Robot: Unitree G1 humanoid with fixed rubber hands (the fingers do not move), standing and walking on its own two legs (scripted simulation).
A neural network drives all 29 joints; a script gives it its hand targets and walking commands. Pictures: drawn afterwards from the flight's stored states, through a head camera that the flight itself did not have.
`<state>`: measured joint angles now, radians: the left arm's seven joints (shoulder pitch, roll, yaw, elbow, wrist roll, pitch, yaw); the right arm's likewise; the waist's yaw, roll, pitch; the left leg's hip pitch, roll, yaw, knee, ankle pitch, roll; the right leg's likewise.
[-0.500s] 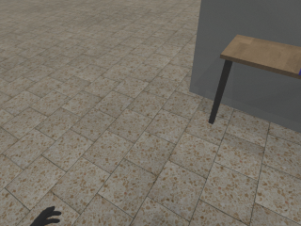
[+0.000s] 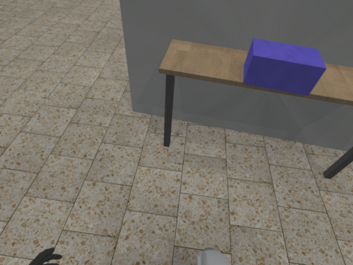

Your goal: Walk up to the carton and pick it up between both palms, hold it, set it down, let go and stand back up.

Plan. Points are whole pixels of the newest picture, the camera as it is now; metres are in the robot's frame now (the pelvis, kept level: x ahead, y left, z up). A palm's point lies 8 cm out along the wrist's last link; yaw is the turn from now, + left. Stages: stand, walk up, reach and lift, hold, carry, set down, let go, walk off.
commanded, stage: walk up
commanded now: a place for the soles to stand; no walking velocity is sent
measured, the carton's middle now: (280, 66) +0.92 -0.53 -0.04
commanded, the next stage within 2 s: none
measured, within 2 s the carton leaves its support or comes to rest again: neither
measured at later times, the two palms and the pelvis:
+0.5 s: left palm (99, 196) +0.34 +0.20 -0.11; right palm (326, 221) +0.24 -0.41 -0.08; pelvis +0.21 -0.09 -0.02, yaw -11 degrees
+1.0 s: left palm (171, 116) +0.63 -0.02 -0.08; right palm out of the picture +0.26 -0.57 -0.11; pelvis +0.37 -0.24 -0.03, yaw -22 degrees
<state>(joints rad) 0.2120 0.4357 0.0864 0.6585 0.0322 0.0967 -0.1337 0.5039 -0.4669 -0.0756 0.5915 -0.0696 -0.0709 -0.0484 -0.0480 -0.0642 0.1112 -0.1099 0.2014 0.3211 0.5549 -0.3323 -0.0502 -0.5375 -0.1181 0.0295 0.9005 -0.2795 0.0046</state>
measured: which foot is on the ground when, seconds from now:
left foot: down 0.00-0.14, up 0.16-0.46, down 0.48-0.92, up 0.94-1.00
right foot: up 0.00-0.10, down 0.12-0.50, up 0.52-0.88, down 0.90-1.00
